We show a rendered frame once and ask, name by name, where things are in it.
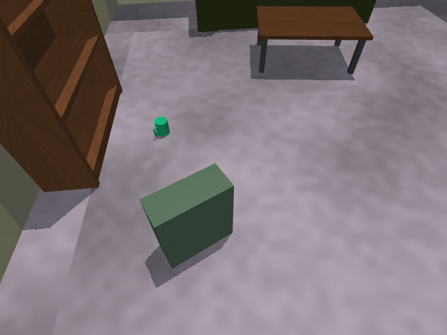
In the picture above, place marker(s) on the sofa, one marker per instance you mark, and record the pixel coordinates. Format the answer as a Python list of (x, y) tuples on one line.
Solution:
[(215, 15)]

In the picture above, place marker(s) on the coffee table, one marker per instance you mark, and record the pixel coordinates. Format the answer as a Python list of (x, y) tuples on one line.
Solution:
[(311, 23)]

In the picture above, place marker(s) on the bookshelf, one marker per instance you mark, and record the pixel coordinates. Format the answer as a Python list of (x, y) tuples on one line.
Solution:
[(59, 91)]

